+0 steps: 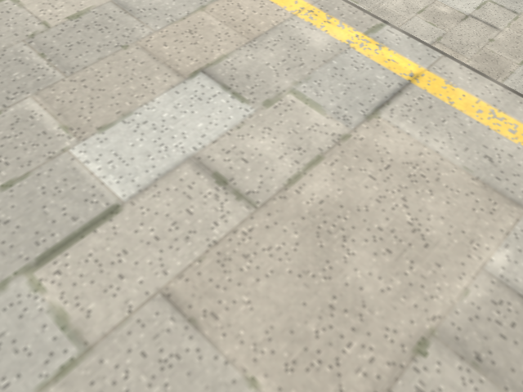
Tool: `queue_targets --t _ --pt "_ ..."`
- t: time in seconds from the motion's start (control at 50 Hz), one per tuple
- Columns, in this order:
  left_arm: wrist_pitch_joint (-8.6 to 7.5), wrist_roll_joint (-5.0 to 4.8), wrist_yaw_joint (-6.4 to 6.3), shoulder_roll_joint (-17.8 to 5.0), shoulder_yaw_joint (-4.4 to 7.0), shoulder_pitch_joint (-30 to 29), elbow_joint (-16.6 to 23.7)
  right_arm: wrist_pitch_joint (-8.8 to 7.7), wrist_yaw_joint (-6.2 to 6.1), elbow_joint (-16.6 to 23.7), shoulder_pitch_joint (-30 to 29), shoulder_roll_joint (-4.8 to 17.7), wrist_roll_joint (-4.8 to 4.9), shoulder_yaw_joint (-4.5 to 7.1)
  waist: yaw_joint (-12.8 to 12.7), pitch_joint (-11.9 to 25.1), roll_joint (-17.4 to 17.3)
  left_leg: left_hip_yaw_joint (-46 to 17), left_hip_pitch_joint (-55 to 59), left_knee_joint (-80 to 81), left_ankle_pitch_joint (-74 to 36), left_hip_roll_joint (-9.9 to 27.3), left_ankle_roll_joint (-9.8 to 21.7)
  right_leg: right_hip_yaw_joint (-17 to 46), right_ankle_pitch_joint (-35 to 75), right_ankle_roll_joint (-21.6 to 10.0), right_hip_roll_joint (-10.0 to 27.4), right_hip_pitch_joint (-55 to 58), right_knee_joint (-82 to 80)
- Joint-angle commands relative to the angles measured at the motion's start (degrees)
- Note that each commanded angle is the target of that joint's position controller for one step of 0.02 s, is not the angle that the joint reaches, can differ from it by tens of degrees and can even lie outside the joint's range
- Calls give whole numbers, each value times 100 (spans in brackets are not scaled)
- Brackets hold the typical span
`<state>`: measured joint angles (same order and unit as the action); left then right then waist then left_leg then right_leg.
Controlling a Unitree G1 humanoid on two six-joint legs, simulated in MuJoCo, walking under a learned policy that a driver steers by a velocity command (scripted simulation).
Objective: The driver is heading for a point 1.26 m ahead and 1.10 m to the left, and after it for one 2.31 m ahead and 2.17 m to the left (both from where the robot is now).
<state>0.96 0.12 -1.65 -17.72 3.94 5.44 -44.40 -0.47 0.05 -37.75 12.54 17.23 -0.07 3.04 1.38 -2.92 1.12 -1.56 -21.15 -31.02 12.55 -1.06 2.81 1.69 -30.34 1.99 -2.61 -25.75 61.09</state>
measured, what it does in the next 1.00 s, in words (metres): walks ahead, turning left: right foot, then left foot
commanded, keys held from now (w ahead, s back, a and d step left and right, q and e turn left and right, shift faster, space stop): q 0.40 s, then w+q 0.60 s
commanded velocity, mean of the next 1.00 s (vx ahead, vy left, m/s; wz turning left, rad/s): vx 0.20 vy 0.00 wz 0.57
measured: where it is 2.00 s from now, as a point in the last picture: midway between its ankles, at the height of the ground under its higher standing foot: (44, 358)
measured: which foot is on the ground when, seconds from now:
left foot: down 0.00-0.34, up 0.36-0.80, down 0.82-1.00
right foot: up 0.00-0.32, down 0.34-0.82, up 0.84-1.00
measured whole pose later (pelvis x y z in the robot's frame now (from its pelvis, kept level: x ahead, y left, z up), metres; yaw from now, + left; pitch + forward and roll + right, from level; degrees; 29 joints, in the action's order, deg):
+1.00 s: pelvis +0.13 +0.10 +0.01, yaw +36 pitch +2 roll -1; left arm -5.9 0.4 1.8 -19.1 3.5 10.7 -43.2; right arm -2.2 0.9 -34.2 20.3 16.2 0.4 2.4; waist 0.6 -1.3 1.9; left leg -1.9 -11.4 -23.9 14.4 -3.2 4.3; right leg 1.0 -15.3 0.8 4.0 -31.6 61.2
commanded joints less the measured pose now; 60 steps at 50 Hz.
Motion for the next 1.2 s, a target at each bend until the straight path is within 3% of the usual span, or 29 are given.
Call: queue_targets --t 0.02,0.14,0.22,0.26,0.3,0.32,0.34,0.36,0.38,0.4,0.42,0.44,0.46,0.5,0.58,0.66,0.74,0.78,0.8,0.82,0.84,0.86,0.88,0.9,0.92,0.94,1.0,1.1,1.2 --pt "-15 -29 -53 -441 133 -75 377 22 -116 468 -54 924 83 271 -139 1017 -653 -1693 1530 911 -3212 1309 1006 320 433 195 190 -773 176" --pt "-55 -69 -51 -333 90 -103 285 186 -250 614 -7 1072 55 371 -50 1067 -929 -1851 1332 959 -2254 1097 971 365 944 395 28 -220 -1283" --pt "-131 -89 20 -432 120 -112 278 257 -232 709 -140 1088 39 392 -9 920 -1136 -2297 1026 1002 -1487 1018 929 421 999 316 -31 216 -1993" --pt "-202 -102 72 -484 143 -42 272 281 -217 745 -204 1076 62 395 -18 895 -1200 -2566 1075 919 -1500 995 890 430 1015 236 -47 397 -2448" --pt "-273 -109 126 -511 182 257 184 316 -225 794 -389 1038 129 385 -210 891 -1164 -2661 987 696 -1473 831 715 332 1573 99 -43 929 -3462" --pt "-290 -91 132 -588 227 444 116 329 -234 805 -405 964 163 364 -285 880 -1041 -2575 746 515 -1054 633 509 342 2145 -14 122 1411 -4064" --pt "-274 -2 102 -944 315 569 134 326 -225 812 -211 729 116 296 -185 950 -335 -2147 130 -241 180 237 204 1128 2305 -363 1062 2028 -4327" --pt "-208 125 73 -1405 392 380 147 288 -212 956 33 563 111 257 141 668 1342 -951 -1068 -1271 2077 -769 -160 2490 3315 -1222 2130 2172 -4477" --pt "-230 230 81 -1089 325 252 270 233 -210 880 61 1066 2 402 -24 616 1182 -851 -1245 -2677 2419 -414 -429 2831 3524 -1787 2629 1797 -4507" --pt "-240 182 52 -783 230 -25 374 241 -188 755 117 1297 62 507 66 540 766 -855 -1192 -3223 2028 -260 -493 2281 3400 -1672 2337 1641 -4428" --pt "-226 79 21 -638 192 -160 382 290 -184 640 191 1206 68 506 105 506 607 -721 -1290 -3409 1558 -152 -561 1765 2494 -1376 1917 1707 -4461" --pt "-222 -32 -18 -555 161 -112 371 328 -176 624 159 1048 46 462 -12 428 699 -640 -1602 -3577 1135 -87 -621 1549 1657 -1229 1709 1898 -4571" --pt "-216 -68 -61 -571 141 39 333 333 -138 661 78 893 66 405 -123 336 790 -523 -1822 -3683 914 -10 -664 1427 1216 -1216 1644 1995 -4704" --pt "-218 -34 -111 -663 156 426 284 266 -69 824 -276 763 144 328 -398 225 853 -220 -2108 -3385 677 113 -705 1262 654 -1218 1615 2264 -4948" --pt "-323 -23 -84 -863 214 900 216 125 -16 1025 -678 587 122 238 -688 204 738 -123 -2243 -2505 546 374 -726 1101 661 -1296 1887 2764 -5130" --pt "-415 -60 36 -1048 280 876 201 43 79 1112 -722 423 124 144 -656 25 723 159 -1555 -1594 418 538 -547 500 989 -1251 1938 2300 -5256" --pt "-465 -171 202 -1182 333 888 136 50 148 1151 -662 459 154 132 -546 -57 678 425 -723 -856 547 501 -253 64 1190 -1172 1987 1965 -5084" --pt "-428 -256 254 -1217 344 761 116 67 162 1055 -327 492 146 167 -241 13 519 687 0 -259 338 316 -30 -204 1386 -1037 1983 1734 -4639" --pt "-427 -242 258 -1138 312 755 115 78 142 885 146 629 136 260 14 231 369 861 854 -63 265 49 100 -503 2097 -901 1820 1399 -3965" --pt "-444 -146 257 -844 208 869 106 96 97 629 1006 982 187 463 395 724 -89 625 2111 93 293 -45 304 -1006 2769 -653 1467 906 -2530" --pt "-499 114 243 -329 30 652 467 87 1 565 1777 1731 183 638 597 993 -1739 -1971 3416 766 727 1418 1011 -1346 882 -113 754 -1012 -59" --pt "-668 40 238 -414 13 384 753 -81 71 772 1642 1779 169 555 528 1382 -1934 -4500 3733 1827 1924 2147 1842 -90 -256 -27 105 -2414 1152" --pt "-780 -183 296 -889 123 169 789 -212 125 770 1405 1261 124 401 542 886 -1330 -3973 3505 1915 1901 2159 1746 261 145 -160 496 -2872 1444" --pt "-850 -216 330 -947 129 197 749 -281 139 764 1217 1011 79 318 363 582 -1107 -3317 3056 1808 1388 1934 1568 247 667 -299 697 -2701 1154" --pt "-868 -90 319 -889 122 263 641 -286 131 800 906 888 65 273 161 377 -644 -2735 2583 1745 720 1660 1385 251 1089 -292 864 -2388 718" --pt "-861 32 318 -896 142 285 597 -284 111 824 666 811 40 233 8 269 -635 -2304 2199 1785 -3 1437 1274 259 1391 -253 926 -2031 256" --pt "-762 99 354 -685 95 277 504 -311 -1 755 554 901 39 238 -162 274 -533 -1724 1732 1908 -1410 1183 1244 77 1973 -4 725 -1550 -393" --pt "-741 30 373 -300 -88 -816 779 -280 -150 354 970 1041 140 307 144 30 -620 -1223 1174 1870 -1461 794 910 -10 3380 156 298 -917 -2491" --pt "-813 -37 433 -509 -24 -1204 969 -240 -190 13 1232 1037 210 351 183 -61 -696 -1770 1550 1559 -1203 1083 726 284 3554 -66 235 -482 -3285"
